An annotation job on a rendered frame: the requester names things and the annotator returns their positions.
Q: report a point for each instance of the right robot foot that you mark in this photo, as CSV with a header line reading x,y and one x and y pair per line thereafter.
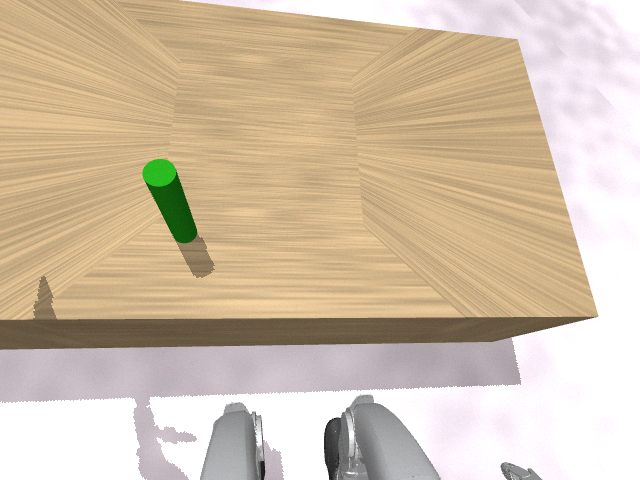
x,y
331,438

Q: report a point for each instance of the right robot hand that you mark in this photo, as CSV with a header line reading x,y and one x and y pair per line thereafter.
x,y
513,472

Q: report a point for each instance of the can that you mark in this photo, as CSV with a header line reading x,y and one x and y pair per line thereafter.
x,y
163,182

